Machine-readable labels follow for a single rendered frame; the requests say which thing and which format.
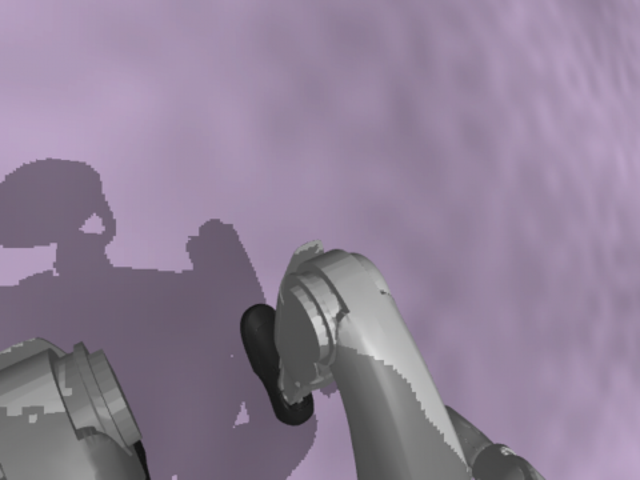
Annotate right robot foot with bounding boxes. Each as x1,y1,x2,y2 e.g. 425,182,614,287
240,304,314,426

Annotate left robot foot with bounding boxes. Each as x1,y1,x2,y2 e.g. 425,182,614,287
133,440,151,480

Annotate right robot hand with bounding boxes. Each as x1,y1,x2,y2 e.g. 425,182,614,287
445,405,494,478

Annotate right robot arm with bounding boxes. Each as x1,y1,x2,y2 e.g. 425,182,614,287
472,444,546,480

